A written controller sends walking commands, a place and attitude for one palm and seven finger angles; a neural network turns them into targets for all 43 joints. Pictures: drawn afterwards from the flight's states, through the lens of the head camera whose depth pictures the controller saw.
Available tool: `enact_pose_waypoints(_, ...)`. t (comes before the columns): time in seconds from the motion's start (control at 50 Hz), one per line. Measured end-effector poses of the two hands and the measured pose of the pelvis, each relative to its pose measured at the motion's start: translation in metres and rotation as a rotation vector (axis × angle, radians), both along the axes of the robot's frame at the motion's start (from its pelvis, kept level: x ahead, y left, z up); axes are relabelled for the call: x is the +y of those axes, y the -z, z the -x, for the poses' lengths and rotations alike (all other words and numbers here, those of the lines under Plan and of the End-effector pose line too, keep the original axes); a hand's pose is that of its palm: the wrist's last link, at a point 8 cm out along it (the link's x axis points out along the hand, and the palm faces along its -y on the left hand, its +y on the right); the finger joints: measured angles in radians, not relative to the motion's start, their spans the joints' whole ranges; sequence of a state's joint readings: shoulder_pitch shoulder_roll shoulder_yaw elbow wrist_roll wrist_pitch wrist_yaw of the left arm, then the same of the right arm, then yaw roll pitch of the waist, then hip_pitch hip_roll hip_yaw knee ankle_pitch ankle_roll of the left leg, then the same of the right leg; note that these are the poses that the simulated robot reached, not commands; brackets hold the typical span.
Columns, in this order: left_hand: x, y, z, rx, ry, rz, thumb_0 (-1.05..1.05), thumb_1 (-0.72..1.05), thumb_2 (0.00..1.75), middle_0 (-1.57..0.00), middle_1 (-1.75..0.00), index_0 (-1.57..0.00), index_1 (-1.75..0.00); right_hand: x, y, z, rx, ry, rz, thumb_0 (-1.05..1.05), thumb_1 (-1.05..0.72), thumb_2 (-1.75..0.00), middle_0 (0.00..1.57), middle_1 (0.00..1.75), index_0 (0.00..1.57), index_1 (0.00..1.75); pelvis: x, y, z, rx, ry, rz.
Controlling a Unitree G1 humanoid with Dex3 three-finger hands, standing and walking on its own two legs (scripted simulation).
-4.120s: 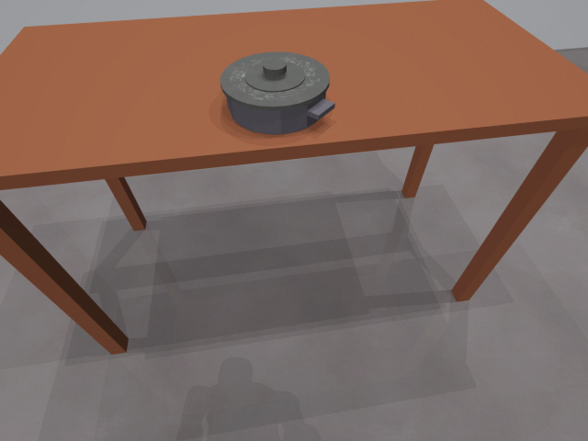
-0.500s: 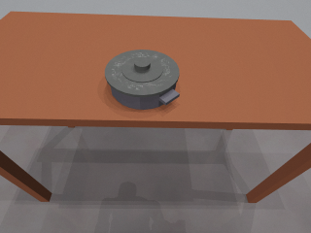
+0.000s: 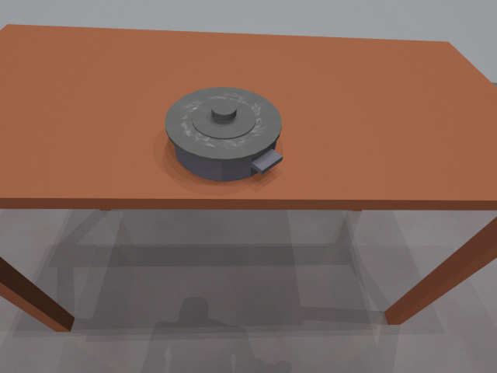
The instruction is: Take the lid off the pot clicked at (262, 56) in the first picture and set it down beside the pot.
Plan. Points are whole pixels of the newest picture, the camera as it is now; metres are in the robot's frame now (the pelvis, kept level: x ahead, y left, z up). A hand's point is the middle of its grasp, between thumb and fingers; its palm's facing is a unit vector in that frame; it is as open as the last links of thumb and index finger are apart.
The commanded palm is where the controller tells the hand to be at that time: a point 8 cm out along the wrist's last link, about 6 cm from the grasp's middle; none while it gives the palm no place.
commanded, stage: look again from close up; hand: left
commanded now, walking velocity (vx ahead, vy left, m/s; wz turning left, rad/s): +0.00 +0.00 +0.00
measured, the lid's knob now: (224, 110) +0.51 +0.09 +0.16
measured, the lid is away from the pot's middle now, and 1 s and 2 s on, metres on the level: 0.00 0.00 0.00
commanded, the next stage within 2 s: lift the closed hand beside the body in 0.78 s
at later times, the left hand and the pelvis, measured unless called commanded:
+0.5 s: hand out of the picture +0.00 +0.16 -0.17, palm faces +0.02 -0.98 -0.18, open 7.4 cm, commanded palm none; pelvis -0.01 -0.02 +0.00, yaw +0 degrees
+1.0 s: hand out of the picture +0.08 +0.17 -0.11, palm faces +0.21 -0.94 -0.26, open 7.1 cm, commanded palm +0.07 +0.21 -0.03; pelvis -0.01 -0.03 +0.01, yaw +3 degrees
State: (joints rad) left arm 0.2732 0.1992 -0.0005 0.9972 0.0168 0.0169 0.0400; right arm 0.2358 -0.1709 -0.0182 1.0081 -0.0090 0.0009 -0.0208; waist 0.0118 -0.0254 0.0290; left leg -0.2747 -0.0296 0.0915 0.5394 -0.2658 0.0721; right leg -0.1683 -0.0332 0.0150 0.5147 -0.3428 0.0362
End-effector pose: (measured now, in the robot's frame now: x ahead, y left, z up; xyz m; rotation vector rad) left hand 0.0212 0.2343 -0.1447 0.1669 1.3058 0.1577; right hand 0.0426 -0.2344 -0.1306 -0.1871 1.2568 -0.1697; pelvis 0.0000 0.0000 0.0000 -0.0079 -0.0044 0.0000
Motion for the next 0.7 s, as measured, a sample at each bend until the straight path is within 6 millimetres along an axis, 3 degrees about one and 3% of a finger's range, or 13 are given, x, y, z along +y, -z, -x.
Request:
enact_pose_waypoints(0.12, -0.010, 0.003, 0.010, 0.036, 0.005, 0.021, 0.00, 0.91, 0.90, -0.20, -0.30, -0.20, -0.30, -0.009, -0.002, 0.026, 0.066, 0.023, 0.013, 0.01, -0.90, -0.90, 0.20, 0.30, 0.20, 0.30, -0.005, -0.002, 0.003, -0.001, -0.001, 0.000)
enact_pose_waypoints(0.24, -0.018, 0.002, 0.020, 0.060, 0.001, 0.028, 0.00, 0.91, 0.90, -0.20, -0.30, -0.20, -0.30, -0.008, -0.001, 0.036, 0.091, 0.031, -0.001, 0.01, -0.90, -0.90, 0.20, 0.30, 0.20, 0.30, -0.010, -0.003, 0.005, -0.003, -0.001, 0.000)
enact_pose_waypoints(0.7, -0.036, 0.000, 0.033, 0.063, -0.020, 0.039, 0.00, 0.91, 0.90, -0.20, -0.30, -0.20, -0.30, -0.017, -0.002, 0.017, 0.039, 0.011, -0.011, 0.01, -0.92, -0.90, 0.20, 0.30, 0.20, 0.30, -0.023, -0.006, 0.010, -0.013, -0.002, -0.003)
